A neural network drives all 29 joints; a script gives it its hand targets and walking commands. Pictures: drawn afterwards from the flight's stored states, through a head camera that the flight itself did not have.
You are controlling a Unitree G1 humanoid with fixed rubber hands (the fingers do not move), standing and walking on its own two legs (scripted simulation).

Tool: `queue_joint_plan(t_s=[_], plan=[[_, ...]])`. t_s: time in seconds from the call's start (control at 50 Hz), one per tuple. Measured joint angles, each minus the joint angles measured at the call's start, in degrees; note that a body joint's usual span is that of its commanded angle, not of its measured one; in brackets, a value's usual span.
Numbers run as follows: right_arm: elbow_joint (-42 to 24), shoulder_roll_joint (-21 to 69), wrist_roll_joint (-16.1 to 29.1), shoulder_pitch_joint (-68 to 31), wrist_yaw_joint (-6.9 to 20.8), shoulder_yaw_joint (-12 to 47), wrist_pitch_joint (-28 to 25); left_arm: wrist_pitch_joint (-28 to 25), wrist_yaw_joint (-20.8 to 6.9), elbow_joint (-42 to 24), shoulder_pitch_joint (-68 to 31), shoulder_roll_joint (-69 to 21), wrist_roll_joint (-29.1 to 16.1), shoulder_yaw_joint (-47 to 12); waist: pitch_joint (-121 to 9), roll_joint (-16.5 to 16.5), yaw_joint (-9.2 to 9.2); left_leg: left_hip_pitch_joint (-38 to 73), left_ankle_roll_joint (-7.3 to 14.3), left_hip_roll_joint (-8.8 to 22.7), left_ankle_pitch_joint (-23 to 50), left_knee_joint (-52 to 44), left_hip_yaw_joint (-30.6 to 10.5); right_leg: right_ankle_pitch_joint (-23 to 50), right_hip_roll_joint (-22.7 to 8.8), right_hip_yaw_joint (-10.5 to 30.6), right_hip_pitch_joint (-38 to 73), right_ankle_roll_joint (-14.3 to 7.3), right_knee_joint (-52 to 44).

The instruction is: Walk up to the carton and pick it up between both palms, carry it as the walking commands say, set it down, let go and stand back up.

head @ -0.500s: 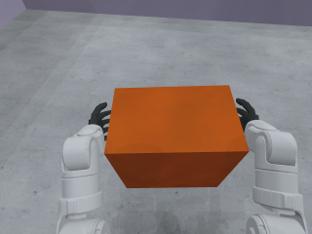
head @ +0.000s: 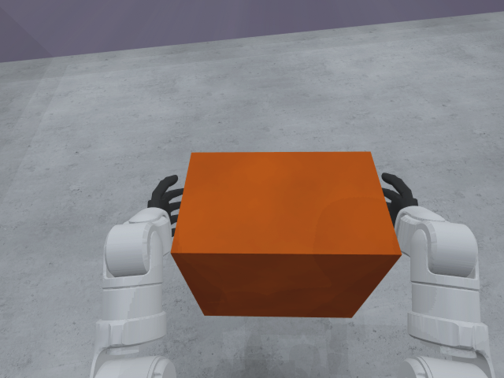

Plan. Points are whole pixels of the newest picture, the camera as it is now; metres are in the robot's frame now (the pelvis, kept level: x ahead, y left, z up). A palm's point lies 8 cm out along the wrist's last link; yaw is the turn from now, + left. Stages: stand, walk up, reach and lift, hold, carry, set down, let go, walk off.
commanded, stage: carry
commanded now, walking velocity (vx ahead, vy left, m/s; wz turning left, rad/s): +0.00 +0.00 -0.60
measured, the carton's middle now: (278, 242) +0.34 -0.01 +0.03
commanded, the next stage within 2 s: none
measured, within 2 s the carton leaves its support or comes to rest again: neither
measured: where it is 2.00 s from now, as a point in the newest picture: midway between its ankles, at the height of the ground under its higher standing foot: outside the picture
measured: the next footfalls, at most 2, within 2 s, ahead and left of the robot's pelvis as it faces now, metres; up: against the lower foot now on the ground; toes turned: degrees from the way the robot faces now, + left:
left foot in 0.14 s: +0.03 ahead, +0.12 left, +0.00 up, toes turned +0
right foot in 0.48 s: -0.07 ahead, -0.13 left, +0.00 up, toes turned -25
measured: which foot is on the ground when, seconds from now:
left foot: up 0.00-0.12, down 0.14-0.48, up 0.50-0.80, down 0.82-1.00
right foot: down 0.00-0.16, up 0.18-0.46, down 0.48-0.82, up 0.84-1.00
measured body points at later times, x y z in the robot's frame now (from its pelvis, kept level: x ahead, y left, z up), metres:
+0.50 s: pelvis -0.08 -0.01 +0.00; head -0.08 -0.01 +0.45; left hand +0.30 +0.06 +0.11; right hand +0.19 -0.28 +0.10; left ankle -0.01 +0.12 -0.72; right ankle -0.11 -0.11 -0.73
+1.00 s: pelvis -0.16 +0.03 +0.01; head -0.14 +0.03 +0.46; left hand +0.22 -0.01 +0.10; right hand +0.01 -0.31 +0.11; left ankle -0.08 +0.11 -0.73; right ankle -0.21 -0.08 -0.68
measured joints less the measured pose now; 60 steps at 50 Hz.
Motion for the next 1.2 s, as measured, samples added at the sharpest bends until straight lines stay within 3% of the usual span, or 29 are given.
queue_joint_plan(t_s=[0.08,0.14,0.18,0.2,0.24,0.28,0.32,0.42,0.48,0.5,0.56,0.66,0.74,0.8,0.84,0.86,0.9,0.96,1.08,1.12,1.14,1.2], plan=[[-0.2,-0.8,1.2,-0.8,-0.1,0.5,-0.5,0.1,0.1,-2.4,0.4,-0.8,0.7,0.5,0.0,-0.8,-1.22,2.2,0.5,-2.2,1.0,-5.7,-0.7,1.9,0.7,2.6,-2.3,0.4,0.1],[-0.3,-0.3,1.4,-0.4,-0.1,0.3,-0.9,0.4,0.1,-3.8,1.3,-1.3,1.0,1.0,-0.5,-1.8,-1.38,7.5,1.3,-3.6,4.2,-16.3,-0.4,2.8,1.5,4.5,-3.9,1.2,0.9],[-0.3,1.2,1.0,0.6,-0.1,0.1,-1.7,0.7,0.1,-4.6,2.3,-0.9,0.8,1.3,-0.4,-3.5,-1.38,9.1,5.2,-4.0,11.9,-20.2,1.3,0.4,1.3,5.5,-5.1,1.8,3.5],[-0.3,2.0,0.6,1.2,-0.1,0.0,-1.9,0.8,0.1,-4.9,3.1,-0.6,0.4,1.4,-0.4,-3.4,-0.93,9.2,6.7,-3.3,12.1,-20.0,2.1,-5.1,1.4,4.0,-6.4,2.1,8.0],[-0.7,3.4,-0.3,2.6,-0.1,0.0,-2.0,1.1,-0.6,-4.9,4.2,0.1,-1.0,1.4,-0.3,-2.7,0.27,10.1,7.8,-1.3,11.6,-20.7,3.4,-11.4,0.9,0.6,-9.0,2.4,18.8],[-2.0,4.2,-1.0,3.8,-0.6,0.3,-1.7,1.5,-0.4,-4.6,4.0,0.8,-1.4,0.7,0.0,-2.4,1.5,11.4,7.5,0.2,12.3,-22.5,4.5,-11.3,-0.5,-1.3,-9.6,2.9,24.7],[-3.2,4.3,-1.4,3.9,-0.7,0.3,-1.2,1.7,-0.4,-4.1,2.9,1.6,-2.1,0.3,0.2,-1.9,2.46,12.0,7.0,1.6,13.4,-23.7,5.6,-10.7,-1.8,-2.3,-8.3,3.7,24.0],[-3.4,4.3,-2.6,1.8,-0.7,0.2,-0.1,2.1,-0.6,-2.1,-0.3,3.2,-3.0,0.4,-0.7,0.0,3.37,10.6,5.6,5.7,13.5,-21.9,7.9,-10.4,-2.0,-4.3,0.0,3.8,10.1],[-2.5,4.0,-3.1,1.3,-0.6,0.0,0.5,2.3,-1.0,0.0,-1.7,3.2,-2.5,0.5,-2.5,0.4,3.49,8.0,4.1,8.0,11.8,-17.4,9.1,-0.7,-1.1,-4.5,5.2,2.4,-1.9],[-2.2,3.5,-3.0,1.5,-0.4,-0.1,0.5,1.9,-1.1,0.6,-1.5,2.5,-2.0,0.2,-2.9,1.0,3.5,6.7,2.6,8.2,9.9,-15.1,8.0,0.2,-0.5,-4.2,3.9,1.5,-0.8],[-1.2,1.9,-1.8,1.9,-0.2,-0.6,1.1,1.4,-0.9,1.4,-0.6,0.8,-0.6,-0.4,-1.9,0.9,2.04,2.5,-0.1,4.3,-0.3,-5.1,2.3,-2.0,-0.5,-2.5,1.7,0.0,1.6],[-0.3,-0.5,0.2,0.3,-0.3,0.6,0.8,1.2,-0.6,-0.6,0.0,-0.4,0.4,-0.1,-0.5,0.4,-0.86,-0.8,-0.6,0.1,1.1,0.8,-0.5,0.7,0.3,0.5,-1.2,-0.2,0.9],[-0.2,-0.9,1.1,-0.5,-0.4,0.7,0.1,1.2,-0.5,-2.5,0.2,-1.3,1.1,0.7,-0.8,-0.6,-1.71,1.8,0.0,-2.1,1.2,-5.2,-1.2,2.6,1.3,2.8,-3.8,-0.1,1.0],[-0.2,-0.3,1.2,0.0,-0.4,0.6,-0.3,1.3,-0.5,-3.7,1.2,-1.7,1.4,1.1,-1.3,-1.7,-1.59,7.1,0.9,-3.8,3.3,-15.3,-1.1,4.0,2.0,4.6,-5.3,0.5,1.1],[-0.1,1.1,0.7,0.9,-0.4,0.5,-1.1,1.5,-0.5,-4.5,2.2,-1.2,1.0,1.3,-1.2,-3.6,-1.52,9.1,4.3,-4.4,10.3,-20.2,0.3,2.9,1.8,5.6,-6.1,1.2,2.4],[-0.1,2.0,0.3,1.5,-0.5,0.5,-1.4,1.5,-0.5,-4.8,3.1,-0.8,0.6,1.5,-1.2,-3.7,-1.08,9.2,5.9,-3.9,11.4,-20.2,1.0,-2.4,1.7,4.4,-7.1,1.7,5.8],[-0.5,3.5,-0.7,2.6,-0.6,0.5,-1.4,1.7,-0.5,-4.8,4.3,0.1,-0.4,1.4,-1.1,-2.9,0.18,9.9,7.1,-1.9,11.8,-20.9,2.2,-9.8,1.3,0.9,-9.5,2.2,16.4],[-2.7,4.4,-1.6,4.1,-0.8,0.7,-0.9,1.9,-0.5,-4.3,3.7,1.4,-1.8,0.8,-0.7,-2.4,2.05,11.3,6.4,0.5,13.2,-23.3,3.8,-10.4,-0.9,-1.7,-9.5,3.1,23.2],[-4.2,4.6,-3.1,2.5,-0.9,0.7,0.4,2.3,-0.9,-2.3,0.2,3.4,-3.1,0.6,-1.2,0.2,3.34,9.9,4.2,5.9,13.3,-21.0,6.2,-9.2,-1.7,-4.0,0.8,3.6,7.5],[-3.7,4.3,-3.4,2.0,-0.8,0.8,0.9,2.5,-1.2,-0.8,-1.1,3.6,-2.8,0.6,-2.2,0.5,3.41,7.9,3.1,7.6,12.1,-17.6,6.9,-2.1,-1.0,-4.0,4.2,2.4,-0.5],[-3.4,3.7,-3.2,2.0,-0.7,0.6,0.9,2.2,-1.3,0.0,-1.3,3.2,-2.4,0.4,-2.5,1.1,3.44,6.5,1.8,8.0,10.6,-15.2,6.1,-0.8,-0.3,-3.6,3.0,1.3,0.3],[-1.8,1.9,-1.9,1.9,-0.6,0.0,1.4,1.8,-1.2,1.6,-1.5,1.5,-0.8,-0.2,-1.6,0.6,1.81,2.1,-0.5,4.0,0.1,-4.7,1.0,-1.8,-0.3,-2.1,0.6,-0.4,2.3]])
